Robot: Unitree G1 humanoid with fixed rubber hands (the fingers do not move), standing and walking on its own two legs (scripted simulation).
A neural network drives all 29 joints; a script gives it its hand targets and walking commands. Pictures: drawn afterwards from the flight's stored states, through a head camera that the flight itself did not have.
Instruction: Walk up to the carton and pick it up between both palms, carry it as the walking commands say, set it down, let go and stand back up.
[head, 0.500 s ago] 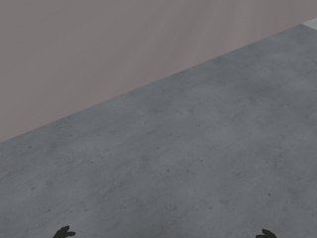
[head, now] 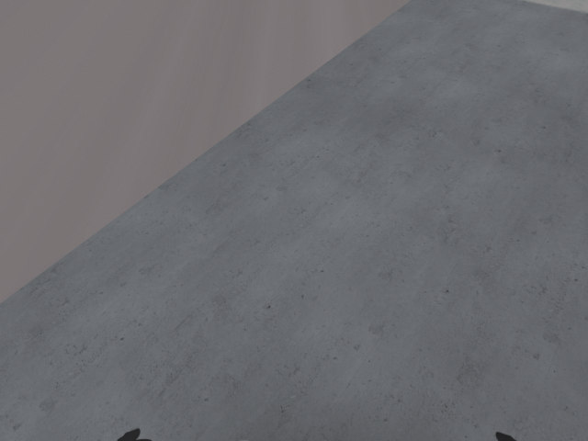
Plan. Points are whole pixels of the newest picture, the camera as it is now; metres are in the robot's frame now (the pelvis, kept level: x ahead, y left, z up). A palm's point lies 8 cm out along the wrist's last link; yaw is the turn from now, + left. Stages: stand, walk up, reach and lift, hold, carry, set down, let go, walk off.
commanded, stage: walk up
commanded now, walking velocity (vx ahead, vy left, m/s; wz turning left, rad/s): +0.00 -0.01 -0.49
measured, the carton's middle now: out of the picture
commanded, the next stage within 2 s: none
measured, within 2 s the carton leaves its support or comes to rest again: neither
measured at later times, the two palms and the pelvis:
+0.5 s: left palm out of the picture +0.13 +0.28 -0.12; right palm out of the picture +0.01 -0.24 -0.08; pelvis -0.02 +0.05 +0.01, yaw -16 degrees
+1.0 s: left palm out of the picture +0.17 +0.21 -0.09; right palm out of the picture -0.11 -0.27 -0.11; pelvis -0.06 +0.02 +0.01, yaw -31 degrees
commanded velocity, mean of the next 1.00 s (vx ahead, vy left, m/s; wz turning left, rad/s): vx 0.00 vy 0.00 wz -0.50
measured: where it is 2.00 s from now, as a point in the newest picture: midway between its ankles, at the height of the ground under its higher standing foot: outside the picture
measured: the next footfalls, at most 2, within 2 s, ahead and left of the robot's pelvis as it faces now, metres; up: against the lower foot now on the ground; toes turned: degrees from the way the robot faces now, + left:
left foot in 0.30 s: +0.05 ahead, +0.14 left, +0.00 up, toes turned -6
right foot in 0.70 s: -0.04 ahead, -0.09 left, +0.00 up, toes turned -26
